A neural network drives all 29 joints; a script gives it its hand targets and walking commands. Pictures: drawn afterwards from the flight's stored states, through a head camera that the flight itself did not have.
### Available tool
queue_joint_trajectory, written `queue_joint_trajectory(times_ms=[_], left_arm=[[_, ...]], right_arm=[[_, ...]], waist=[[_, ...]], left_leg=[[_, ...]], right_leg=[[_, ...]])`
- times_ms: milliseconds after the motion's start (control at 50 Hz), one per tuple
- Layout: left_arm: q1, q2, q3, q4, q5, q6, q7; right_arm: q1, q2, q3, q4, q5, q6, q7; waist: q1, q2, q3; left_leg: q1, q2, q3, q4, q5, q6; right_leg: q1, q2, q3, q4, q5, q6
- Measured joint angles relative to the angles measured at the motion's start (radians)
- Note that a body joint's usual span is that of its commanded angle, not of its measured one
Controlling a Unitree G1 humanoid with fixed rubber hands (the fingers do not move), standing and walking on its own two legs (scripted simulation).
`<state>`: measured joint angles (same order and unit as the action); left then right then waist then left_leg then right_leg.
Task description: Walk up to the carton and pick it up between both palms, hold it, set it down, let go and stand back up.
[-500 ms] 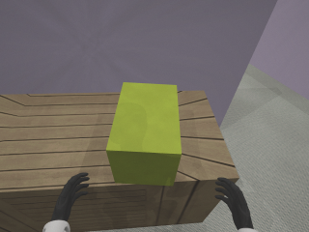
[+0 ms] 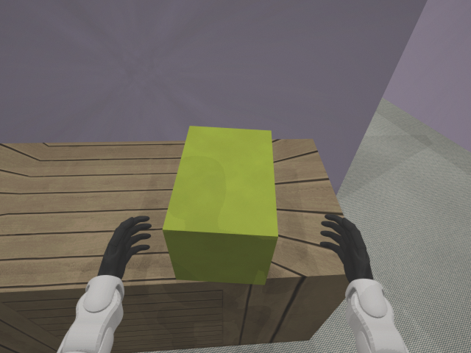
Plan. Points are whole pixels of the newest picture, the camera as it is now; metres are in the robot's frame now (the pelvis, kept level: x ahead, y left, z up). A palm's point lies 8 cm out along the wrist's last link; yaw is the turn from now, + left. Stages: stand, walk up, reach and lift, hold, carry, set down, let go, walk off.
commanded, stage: reach and lift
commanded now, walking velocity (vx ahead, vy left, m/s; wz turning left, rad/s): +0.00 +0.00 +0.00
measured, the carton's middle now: (225, 202) +0.45 +0.05 -0.06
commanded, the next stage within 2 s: none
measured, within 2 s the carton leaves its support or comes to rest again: neither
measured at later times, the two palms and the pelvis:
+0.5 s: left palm (129, 200) +0.33 +0.21 +0.09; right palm (344, 204) +0.35 -0.17 +0.09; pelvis -0.01 +0.00 +0.00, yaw +0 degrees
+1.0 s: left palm (135, 160) +0.40 +0.21 +0.12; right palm (342, 162) +0.42 -0.16 +0.13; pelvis -0.01 +0.00 +0.00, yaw +0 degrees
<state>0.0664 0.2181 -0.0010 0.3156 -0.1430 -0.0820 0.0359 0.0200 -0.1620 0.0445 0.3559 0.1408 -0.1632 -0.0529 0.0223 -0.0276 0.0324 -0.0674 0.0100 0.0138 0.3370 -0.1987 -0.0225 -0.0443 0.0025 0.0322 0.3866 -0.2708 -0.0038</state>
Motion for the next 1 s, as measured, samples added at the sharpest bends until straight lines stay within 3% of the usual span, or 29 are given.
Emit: queue_joint_trajectory(times_ms=[160,320,480,760,1000], left_arm=[[-0.122,-0.001,0.000,-0.006,0.000,0.129,0.000],[-0.253,-0.001,0.003,0.000,0.000,0.231,0.000],[-0.436,0.000,0.031,0.127,0.000,0.290,0.000],[-0.713,0.036,0.033,0.391,0.000,0.268,0.000],[-0.868,0.041,0.033,0.663,0.000,0.133,0.001]], right_arm=[[-0.121,0.000,0.009,0.019,0.027,0.083,-0.038],[-0.270,-0.001,0.008,0.114,0.052,0.140,-0.071],[-0.449,-0.022,0.001,0.246,0.064,0.186,-0.087],[-0.744,-0.077,-0.003,0.527,0.112,0.209,-0.070],[-0.912,-0.085,0.023,0.767,0.138,0.166,-0.035]], waist=[[0.008,0.000,-0.002],[0.010,0.000,0.000],[0.009,0.000,0.001],[0.005,0.000,-0.066],[0.009,0.000,-0.133]], left_leg=[[0.000,0.000,0.000,0.000,0.002,0.000],[0.000,0.000,0.000,0.000,0.006,0.000],[-0.021,0.001,0.000,0.003,0.013,0.001],[-0.136,0.008,0.000,0.026,0.017,0.001],[-0.241,0.021,0.000,0.055,0.017,0.000]], right_leg=[[0.000,0.000,0.000,0.000,0.002,0.000],[0.000,0.000,0.000,0.000,0.007,0.000],[-0.020,0.001,0.000,0.000,0.015,0.000],[-0.125,0.008,0.000,0.000,0.032,0.000],[-0.218,0.020,0.001,0.000,0.048,0.000]])
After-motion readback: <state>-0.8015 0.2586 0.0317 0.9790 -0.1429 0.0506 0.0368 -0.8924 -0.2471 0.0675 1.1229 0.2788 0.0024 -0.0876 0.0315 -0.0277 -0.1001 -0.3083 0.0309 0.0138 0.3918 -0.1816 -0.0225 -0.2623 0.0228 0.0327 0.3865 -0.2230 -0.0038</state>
